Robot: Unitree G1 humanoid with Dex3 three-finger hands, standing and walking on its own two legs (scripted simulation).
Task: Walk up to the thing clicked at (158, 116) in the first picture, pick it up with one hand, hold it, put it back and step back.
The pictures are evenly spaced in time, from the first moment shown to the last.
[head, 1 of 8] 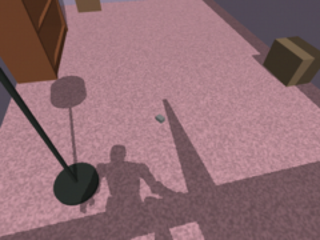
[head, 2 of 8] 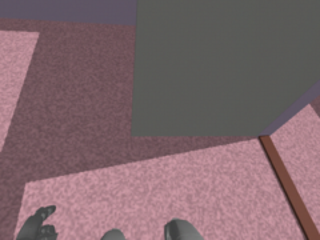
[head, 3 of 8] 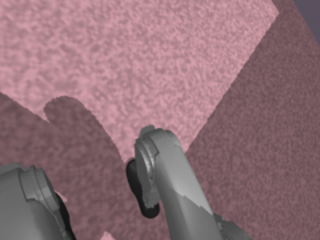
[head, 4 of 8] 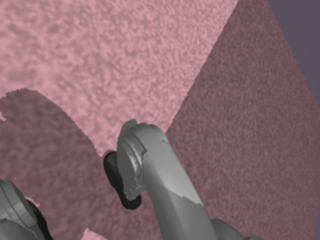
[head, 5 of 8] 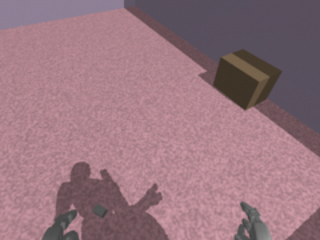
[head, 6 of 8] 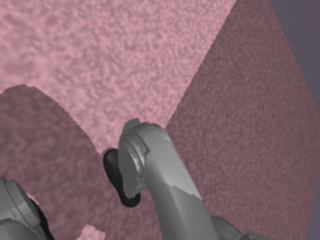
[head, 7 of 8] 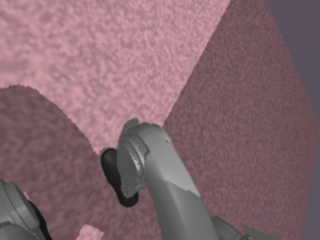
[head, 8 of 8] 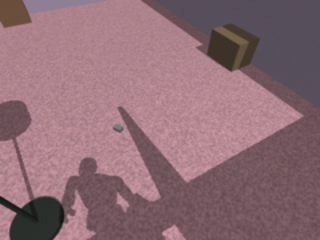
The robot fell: no
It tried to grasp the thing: no
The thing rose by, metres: 0.00
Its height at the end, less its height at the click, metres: +0.00
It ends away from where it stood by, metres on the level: 0.00
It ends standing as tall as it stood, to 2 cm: yes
